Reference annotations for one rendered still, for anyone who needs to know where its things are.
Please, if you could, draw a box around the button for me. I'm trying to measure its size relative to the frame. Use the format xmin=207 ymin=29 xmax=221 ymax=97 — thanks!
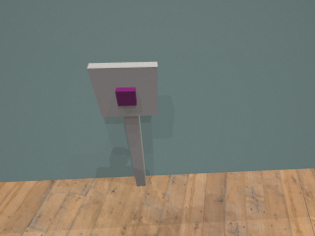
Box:
xmin=115 ymin=87 xmax=137 ymax=106

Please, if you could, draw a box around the panel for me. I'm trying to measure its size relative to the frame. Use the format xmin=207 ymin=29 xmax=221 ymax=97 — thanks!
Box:
xmin=87 ymin=62 xmax=158 ymax=187

